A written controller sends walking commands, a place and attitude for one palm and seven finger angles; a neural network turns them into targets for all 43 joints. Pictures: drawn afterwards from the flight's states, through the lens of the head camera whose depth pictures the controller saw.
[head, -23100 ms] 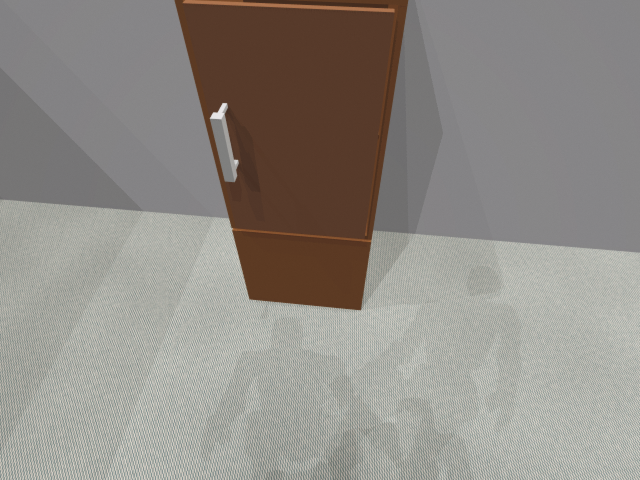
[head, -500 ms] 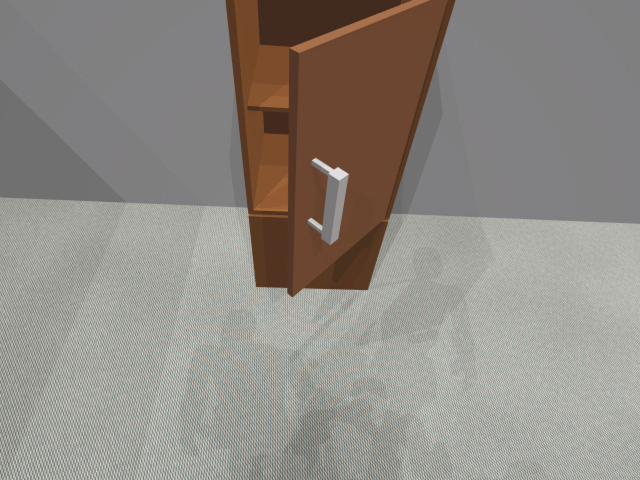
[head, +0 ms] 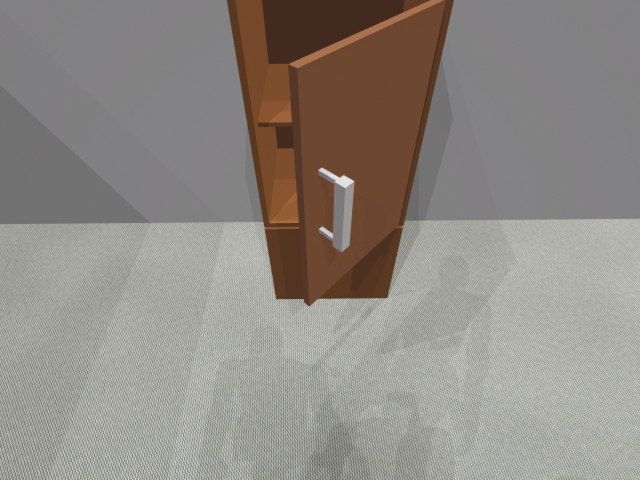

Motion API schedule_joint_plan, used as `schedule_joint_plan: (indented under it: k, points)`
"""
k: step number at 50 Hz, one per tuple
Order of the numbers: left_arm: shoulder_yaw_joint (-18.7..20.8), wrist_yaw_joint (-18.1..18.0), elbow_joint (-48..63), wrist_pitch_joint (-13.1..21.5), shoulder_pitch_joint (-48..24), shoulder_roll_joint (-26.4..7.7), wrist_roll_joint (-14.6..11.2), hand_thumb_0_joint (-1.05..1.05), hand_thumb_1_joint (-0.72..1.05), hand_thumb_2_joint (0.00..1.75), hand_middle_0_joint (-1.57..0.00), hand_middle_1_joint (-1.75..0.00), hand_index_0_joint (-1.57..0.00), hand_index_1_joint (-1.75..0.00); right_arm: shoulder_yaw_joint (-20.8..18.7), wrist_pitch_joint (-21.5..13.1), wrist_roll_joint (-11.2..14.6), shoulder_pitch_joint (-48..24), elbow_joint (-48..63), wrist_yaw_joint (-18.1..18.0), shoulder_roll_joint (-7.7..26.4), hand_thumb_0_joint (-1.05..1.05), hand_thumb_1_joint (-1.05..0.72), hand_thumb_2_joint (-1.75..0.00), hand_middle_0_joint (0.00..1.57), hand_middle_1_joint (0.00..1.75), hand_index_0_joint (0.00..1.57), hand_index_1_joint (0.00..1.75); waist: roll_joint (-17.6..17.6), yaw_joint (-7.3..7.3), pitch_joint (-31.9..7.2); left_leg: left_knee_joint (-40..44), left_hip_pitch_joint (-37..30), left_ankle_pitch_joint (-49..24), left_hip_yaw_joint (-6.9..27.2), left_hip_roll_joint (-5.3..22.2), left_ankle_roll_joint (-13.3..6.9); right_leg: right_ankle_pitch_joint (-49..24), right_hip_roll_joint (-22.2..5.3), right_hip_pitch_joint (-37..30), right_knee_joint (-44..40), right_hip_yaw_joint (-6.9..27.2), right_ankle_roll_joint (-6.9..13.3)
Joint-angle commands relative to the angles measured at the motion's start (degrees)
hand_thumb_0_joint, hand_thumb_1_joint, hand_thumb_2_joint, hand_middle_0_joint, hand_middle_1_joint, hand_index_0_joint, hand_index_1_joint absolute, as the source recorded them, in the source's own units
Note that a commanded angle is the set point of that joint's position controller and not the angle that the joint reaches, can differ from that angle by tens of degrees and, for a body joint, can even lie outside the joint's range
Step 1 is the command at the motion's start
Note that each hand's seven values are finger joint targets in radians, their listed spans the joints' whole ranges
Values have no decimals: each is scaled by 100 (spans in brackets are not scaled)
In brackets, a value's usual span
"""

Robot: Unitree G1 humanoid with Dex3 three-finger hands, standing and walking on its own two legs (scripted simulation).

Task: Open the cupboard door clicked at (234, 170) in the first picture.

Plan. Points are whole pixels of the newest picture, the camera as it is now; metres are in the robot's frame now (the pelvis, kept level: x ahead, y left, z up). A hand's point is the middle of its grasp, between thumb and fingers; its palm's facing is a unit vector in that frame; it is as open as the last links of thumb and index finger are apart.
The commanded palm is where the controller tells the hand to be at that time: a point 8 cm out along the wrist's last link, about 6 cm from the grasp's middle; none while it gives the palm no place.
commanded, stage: let the arm hang, fingers relaxed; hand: left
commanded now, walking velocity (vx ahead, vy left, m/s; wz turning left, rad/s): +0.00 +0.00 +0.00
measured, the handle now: (333, 210) +0.58 +0.01 -0.03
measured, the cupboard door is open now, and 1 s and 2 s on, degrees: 47 47 47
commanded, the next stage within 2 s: look to check the result in 0.26 s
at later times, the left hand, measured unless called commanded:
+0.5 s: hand out of the picture +0.00 +0.15 -0.17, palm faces +0.06 -0.98 -0.19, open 7.4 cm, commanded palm none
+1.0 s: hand out of the picture +0.03 +0.14 -0.17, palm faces +0.06 -0.98 -0.18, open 7.4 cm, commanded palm none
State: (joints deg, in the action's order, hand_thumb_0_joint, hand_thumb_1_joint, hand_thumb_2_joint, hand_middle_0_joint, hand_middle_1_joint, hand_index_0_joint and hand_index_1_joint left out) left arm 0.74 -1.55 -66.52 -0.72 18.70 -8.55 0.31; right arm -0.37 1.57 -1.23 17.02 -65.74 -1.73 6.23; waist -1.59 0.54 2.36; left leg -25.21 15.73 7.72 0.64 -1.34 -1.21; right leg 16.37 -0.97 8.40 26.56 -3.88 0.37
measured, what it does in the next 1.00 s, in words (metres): stands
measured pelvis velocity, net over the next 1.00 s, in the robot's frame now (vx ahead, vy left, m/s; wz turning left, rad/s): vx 0.04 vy -0.02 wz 0.00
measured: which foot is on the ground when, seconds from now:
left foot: down 0.00-1.00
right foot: down 0.00-1.00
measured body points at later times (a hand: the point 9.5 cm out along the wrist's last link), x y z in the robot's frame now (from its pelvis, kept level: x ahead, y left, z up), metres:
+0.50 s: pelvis +0.02 -0.01 +0.00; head +0.04 -0.02 +0.45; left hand -0.01 +0.20 -0.16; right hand +0.01 -0.22 -0.17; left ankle +0.07 +0.10 -0.74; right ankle -0.02 -0.11 -0.74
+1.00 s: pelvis +0.04 -0.02 +0.00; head +0.06 -0.03 +0.45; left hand +0.03 +0.19 -0.16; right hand +0.04 -0.24 -0.16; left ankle +0.07 +0.10 -0.74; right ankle -0.02 -0.11 -0.74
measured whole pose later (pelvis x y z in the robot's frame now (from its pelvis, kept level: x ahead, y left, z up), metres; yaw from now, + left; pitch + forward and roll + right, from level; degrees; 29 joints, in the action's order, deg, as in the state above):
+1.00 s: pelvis +0.04 -0.02 +0.00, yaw +0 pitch -2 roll +0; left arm 1.0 -2.0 -65.5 0.1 16.3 -7.4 -0.1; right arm -0.1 0.5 -1.1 14.0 -66.2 -2.9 8.3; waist -0.2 0.1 3.3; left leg -25.1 12.1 11.4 1.6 -0.2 0.6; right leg 18.4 0.5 3.1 22.9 -4.6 1.8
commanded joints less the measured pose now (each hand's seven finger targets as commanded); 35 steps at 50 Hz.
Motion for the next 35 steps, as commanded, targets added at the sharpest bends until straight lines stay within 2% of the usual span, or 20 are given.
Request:
schedule_joint_plan:
  k: [1,9,15,24,27,31,33,35]
  points:
    - [101,-54,76,59,490,-504,16,0,90,90,-20,-30,-20,-30,-84,-89,-24,355,111,-39,546,0,-90,-90,20,30,20,30,33,-59,434,687,61,811,655,496,-121,528,-422,511,-718,401,257]
    - [119,-64,124,94,371,-398,3,0,90,90,-20,-30,-20,-30,-62,-132,-25,364,108,-63,487,0,-90,-90,20,30,20,30,-49,-54,426,556,-6,335,590,477,-102,149,-458,386,-735,419,260]
    - [129,-71,143,129,349,-410,-4,0,90,90,-20,-30,-20,-30,-61,-151,1,351,121,-78,523,0,-90,-90,20,30,20,30,115,-30,237,335,-295,-279,510,505,-108,-221,-495,254,-788,394,258]
    - [92,-82,89,136,351,-412,-20,0,90,90,-20,-30,-20,-30,-38,-141,4,216,72,-93,580,0,-90,-90,20,30,20,30,102,-13,271,261,-432,-557,454,536,-96,-531,-524,182,-843,409,246]
    - [92,-85,79,135,361,-422,-19,0,90,90,-20,-30,-20,-30,-33,-144,8,193,52,-94,592,0,-90,-90,20,30,20,30,217,-19,274,253,-432,-633,454,538,-102,-627,-530,120,-846,382,232]
    - [90,-81,71,128,357,-438,-19,0,90,90,-20,-30,-20,-30,-30,-142,7,145,58,-96,618,0,-90,-90,20,30,20,30,76,-16,264,287,-486,-543,465,548,-97,-490,-523,125,-879,395,239]
    - [96,-78,80,134,357,-446,-18,0,90,90,-20,-30,-20,-30,-24,-159,5,128,57,-102,647,0,-90,-90,20,30,20,30,76,-28,216,283,-495,-725,467,559,-108,-692,-523,31,-857,396,228]
    - [101,-85,80,143,388,-456,-19,0,90,90,-20,-30,-20,-30,-23,-164,20,100,72,-108,652,0,-90,-90,20,30,20,30,222,-56,179,242,-521,-797,451,552,-115,-844,-531,-31,-865,362,218]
